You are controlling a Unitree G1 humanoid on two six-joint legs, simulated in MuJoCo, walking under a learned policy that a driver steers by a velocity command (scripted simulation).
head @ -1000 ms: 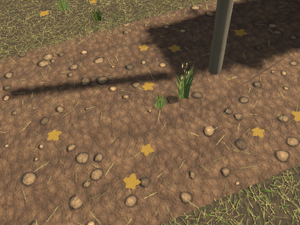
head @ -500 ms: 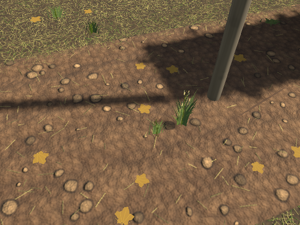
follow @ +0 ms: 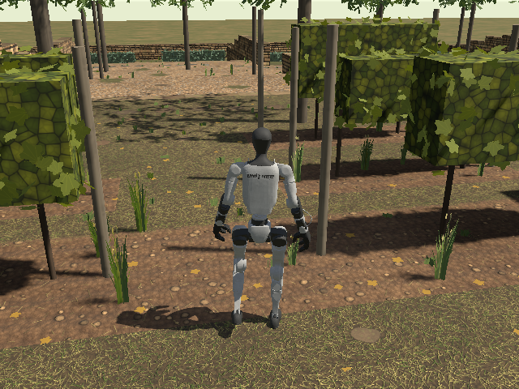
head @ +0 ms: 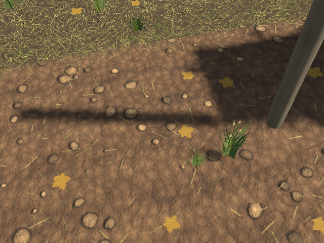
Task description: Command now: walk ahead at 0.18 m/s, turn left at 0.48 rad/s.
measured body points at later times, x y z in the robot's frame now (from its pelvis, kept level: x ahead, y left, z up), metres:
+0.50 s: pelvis +0.08 +0.04 +0.00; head +0.12 +0.08 +0.45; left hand +0.15 +0.37 -0.12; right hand +0.29 -0.19 -0.09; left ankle +0.09 +0.14 -0.74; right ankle +0.11 -0.11 -0.66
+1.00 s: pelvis +0.10 +0.00 +0.01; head +0.15 +0.01 +0.45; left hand +0.03 +0.30 -0.10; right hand +0.39 -0.16 -0.11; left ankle +0.01 +0.12 -0.66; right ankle +0.16 -0.09 -0.74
